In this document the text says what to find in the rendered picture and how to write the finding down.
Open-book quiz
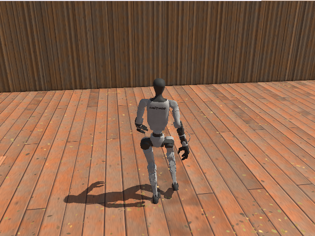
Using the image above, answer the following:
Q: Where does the robot right forearm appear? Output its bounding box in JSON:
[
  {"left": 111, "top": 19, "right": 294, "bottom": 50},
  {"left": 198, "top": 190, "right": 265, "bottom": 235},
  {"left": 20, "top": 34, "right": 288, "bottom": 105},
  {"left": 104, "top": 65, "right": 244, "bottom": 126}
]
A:
[{"left": 177, "top": 121, "right": 188, "bottom": 147}]

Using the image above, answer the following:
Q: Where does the robot right shin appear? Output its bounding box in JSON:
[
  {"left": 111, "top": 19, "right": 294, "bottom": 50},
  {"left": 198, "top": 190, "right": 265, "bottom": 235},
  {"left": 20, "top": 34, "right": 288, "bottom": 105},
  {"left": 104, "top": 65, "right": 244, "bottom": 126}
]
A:
[{"left": 168, "top": 152, "right": 177, "bottom": 185}]

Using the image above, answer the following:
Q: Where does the right robot thigh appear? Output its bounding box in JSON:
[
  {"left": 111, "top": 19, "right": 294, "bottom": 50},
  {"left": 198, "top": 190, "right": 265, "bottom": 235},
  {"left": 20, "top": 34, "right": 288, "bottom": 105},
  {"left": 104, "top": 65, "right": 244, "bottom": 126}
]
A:
[{"left": 164, "top": 136, "right": 174, "bottom": 160}]

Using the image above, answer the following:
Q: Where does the robot left forearm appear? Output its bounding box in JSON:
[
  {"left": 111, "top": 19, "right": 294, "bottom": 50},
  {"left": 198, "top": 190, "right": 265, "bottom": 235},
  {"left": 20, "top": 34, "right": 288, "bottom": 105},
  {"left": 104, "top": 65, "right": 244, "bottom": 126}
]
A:
[{"left": 135, "top": 117, "right": 142, "bottom": 129}]

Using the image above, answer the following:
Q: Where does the left robot upper arm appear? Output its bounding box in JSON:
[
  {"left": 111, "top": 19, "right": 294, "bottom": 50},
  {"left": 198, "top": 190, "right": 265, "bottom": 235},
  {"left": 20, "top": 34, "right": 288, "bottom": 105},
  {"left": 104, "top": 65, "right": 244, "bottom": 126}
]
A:
[{"left": 135, "top": 99, "right": 148, "bottom": 124}]

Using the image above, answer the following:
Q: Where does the right robot hand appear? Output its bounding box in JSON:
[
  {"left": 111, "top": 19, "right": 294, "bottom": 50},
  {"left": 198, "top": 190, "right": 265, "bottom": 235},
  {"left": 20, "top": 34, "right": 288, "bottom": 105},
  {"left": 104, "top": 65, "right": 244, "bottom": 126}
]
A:
[{"left": 178, "top": 146, "right": 189, "bottom": 160}]

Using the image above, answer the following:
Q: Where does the right robot upper arm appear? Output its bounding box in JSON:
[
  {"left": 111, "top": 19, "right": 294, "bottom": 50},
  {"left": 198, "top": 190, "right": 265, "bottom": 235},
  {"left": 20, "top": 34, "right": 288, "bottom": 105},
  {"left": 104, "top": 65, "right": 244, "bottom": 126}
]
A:
[{"left": 169, "top": 100, "right": 181, "bottom": 128}]

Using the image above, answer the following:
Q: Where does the left robot hand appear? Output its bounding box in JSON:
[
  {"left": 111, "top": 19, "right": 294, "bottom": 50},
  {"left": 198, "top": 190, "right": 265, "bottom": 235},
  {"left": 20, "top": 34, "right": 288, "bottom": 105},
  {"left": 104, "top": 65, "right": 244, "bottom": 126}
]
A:
[{"left": 137, "top": 125, "right": 148, "bottom": 133}]

